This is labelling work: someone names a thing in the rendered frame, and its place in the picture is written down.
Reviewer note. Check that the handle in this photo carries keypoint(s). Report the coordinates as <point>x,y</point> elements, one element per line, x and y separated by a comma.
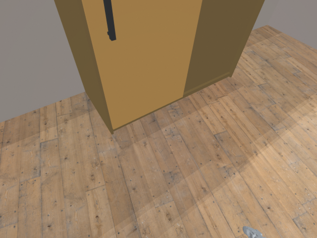
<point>109,19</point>

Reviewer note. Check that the right robot hand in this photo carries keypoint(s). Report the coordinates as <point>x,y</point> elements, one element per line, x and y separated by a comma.
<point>252,233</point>

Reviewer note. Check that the wardrobe door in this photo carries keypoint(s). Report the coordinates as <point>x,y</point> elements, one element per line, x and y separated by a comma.
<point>146,67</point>
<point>220,30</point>

